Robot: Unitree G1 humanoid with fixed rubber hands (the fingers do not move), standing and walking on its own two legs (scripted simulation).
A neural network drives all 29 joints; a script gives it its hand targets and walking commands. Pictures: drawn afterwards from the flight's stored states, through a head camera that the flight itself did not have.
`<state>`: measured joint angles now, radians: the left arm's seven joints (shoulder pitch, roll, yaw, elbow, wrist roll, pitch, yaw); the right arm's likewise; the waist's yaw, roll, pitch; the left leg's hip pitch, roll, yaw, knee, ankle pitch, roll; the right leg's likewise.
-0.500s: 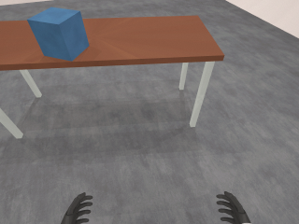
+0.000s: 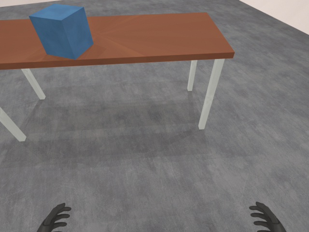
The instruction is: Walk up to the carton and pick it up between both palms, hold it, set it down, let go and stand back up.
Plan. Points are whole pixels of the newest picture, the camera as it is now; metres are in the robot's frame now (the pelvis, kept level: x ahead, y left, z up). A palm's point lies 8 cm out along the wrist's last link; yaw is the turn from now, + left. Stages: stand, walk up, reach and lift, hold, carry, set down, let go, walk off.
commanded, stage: stand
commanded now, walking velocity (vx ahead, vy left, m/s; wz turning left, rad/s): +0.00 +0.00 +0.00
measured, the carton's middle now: (64, 31) +1.03 +0.47 +0.05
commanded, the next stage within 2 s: walk up in 1.82 s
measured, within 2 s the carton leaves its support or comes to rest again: neither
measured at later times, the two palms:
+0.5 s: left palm out of the picture +0.12 +0.30 -0.08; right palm out of the picture +0.12 -0.30 -0.08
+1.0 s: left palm out of the picture +0.09 +0.30 -0.07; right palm out of the picture +0.11 -0.30 -0.07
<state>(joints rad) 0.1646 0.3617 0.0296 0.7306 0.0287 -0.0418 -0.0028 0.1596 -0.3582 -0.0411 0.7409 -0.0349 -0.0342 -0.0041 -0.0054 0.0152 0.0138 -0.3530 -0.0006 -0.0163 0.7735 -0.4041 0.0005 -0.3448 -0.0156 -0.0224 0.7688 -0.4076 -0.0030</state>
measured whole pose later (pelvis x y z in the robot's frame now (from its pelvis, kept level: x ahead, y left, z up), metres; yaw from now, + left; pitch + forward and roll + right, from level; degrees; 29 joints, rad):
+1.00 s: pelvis -0.01 +0.00 +0.03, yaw +0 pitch -3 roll +0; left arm 0.10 0.37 0.00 1.03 0.02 -0.02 -0.01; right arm 0.10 -0.38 -0.01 1.00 -0.02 -0.02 0.01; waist 0.00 0.01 0.05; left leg -0.17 0.00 -0.02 0.43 -0.21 -0.01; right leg -0.16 -0.01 -0.03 0.43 -0.22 0.00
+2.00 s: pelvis +0.01 -0.01 +0.04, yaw +0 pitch -2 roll +0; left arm 0.10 0.37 0.01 1.08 0.01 -0.02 -0.01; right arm 0.10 -0.38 -0.02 1.06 -0.01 -0.01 0.00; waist 0.00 0.02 0.04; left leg -0.11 0.01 -0.02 0.34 -0.19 -0.02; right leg -0.11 0.00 -0.03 0.36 -0.20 -0.01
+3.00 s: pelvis +0.25 +0.20 +0.01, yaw +12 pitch -3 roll -1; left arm 0.43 0.48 0.09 0.78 0.02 -0.13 0.03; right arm 0.21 -0.48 -0.12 0.69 -0.04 0.02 0.11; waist 0.04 0.13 0.06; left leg -0.56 0.11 -0.06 0.94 -0.34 -0.01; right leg -0.25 -0.09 -0.14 0.64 -0.34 0.01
